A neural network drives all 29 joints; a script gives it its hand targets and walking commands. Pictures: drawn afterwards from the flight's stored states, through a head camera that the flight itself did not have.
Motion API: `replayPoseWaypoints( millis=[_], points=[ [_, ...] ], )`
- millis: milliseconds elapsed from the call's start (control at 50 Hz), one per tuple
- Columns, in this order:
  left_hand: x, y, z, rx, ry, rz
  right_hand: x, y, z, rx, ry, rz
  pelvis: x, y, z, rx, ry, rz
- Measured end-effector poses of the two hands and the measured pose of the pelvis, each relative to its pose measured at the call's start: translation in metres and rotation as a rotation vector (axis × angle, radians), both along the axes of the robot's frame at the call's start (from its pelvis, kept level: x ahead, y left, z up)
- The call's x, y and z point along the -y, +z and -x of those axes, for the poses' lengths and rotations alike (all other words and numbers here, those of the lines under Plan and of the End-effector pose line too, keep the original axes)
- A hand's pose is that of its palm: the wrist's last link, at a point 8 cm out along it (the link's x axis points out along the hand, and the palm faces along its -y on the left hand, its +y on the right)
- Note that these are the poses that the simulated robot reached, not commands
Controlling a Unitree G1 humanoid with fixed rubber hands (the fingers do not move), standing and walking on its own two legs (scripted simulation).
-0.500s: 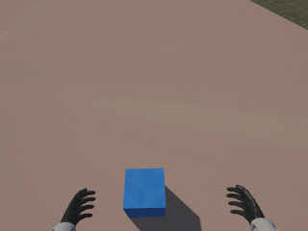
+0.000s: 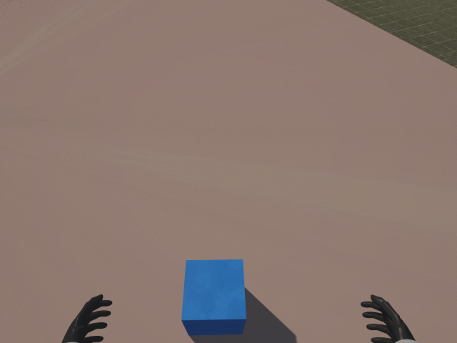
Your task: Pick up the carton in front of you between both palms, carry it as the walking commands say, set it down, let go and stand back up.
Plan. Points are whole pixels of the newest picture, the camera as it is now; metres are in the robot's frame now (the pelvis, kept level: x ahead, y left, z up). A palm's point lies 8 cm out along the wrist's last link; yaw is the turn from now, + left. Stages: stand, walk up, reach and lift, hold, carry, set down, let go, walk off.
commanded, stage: stand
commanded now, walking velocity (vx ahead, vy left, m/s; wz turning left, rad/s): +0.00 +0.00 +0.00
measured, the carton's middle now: (215, 298) +0.37 +0.06 -0.65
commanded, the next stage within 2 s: none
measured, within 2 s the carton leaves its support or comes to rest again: neither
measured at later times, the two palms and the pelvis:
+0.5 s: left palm out of the picture +0.12 +0.30 -0.09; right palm out of the picture +0.12 -0.28 -0.08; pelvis +0.00 +0.01 +0.00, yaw -1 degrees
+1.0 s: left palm out of the picture +0.09 +0.31 -0.10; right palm out of the picture +0.08 -0.30 -0.09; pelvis -0.01 +0.01 +0.01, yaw +0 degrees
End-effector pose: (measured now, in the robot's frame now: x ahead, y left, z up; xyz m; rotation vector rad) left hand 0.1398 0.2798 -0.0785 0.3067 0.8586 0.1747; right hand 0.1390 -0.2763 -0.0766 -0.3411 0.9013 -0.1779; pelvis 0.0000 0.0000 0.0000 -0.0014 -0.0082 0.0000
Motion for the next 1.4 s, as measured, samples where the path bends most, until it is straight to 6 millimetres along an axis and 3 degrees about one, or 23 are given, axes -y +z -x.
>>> replayPoseWaypoints(
  millis=[120,380,1000,1400],
  points=[
    [-0.011,-0.008,0.007,-0.047,0.001,-0.015,0.008,0.001,0.003,-0.02,-0.02,0.035,-0.005,0.0,-0.004,-0.006,-0.005,0.001],
    [-0.017,-0.014,0.012,-0.092,-0.008,-0.021,0.002,-0.006,0.01,-0.055,-0.032,0.026,-0.011,0.002,-0.005,0.003,-0.01,0.0],
    [-0.028,-0.017,0.053,-0.191,0.016,-0.043,0.019,-0.012,0.054,-0.157,-0.066,0.033,-0.009,0.008,0.013,0.031,-0.008,0.001],
    [-0.033,-0.018,0.068,-0.232,0.036,-0.05,0.025,-0.014,0.065,-0.196,-0.071,0.037,-0.007,0.01,0.019,0.037,-0.001,0.002]
  ],
)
